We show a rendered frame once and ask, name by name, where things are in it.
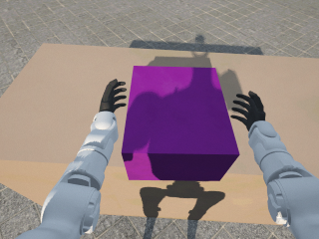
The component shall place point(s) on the left robot hand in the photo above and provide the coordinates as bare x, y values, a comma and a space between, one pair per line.
108, 99

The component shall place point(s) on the left robot upper arm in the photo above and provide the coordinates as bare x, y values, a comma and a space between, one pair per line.
71, 211

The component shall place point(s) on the right robot hand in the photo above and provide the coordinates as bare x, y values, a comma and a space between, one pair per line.
255, 109

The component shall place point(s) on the pedestal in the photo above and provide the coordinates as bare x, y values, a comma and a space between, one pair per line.
47, 112

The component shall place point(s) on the robot left forearm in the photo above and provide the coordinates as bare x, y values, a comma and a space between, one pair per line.
88, 168

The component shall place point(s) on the carton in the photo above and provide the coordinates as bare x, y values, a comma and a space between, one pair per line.
177, 126

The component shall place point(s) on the right robot upper arm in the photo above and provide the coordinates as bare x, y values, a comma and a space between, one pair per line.
294, 203

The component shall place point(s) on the robot right forearm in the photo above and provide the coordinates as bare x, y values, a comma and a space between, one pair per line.
271, 154

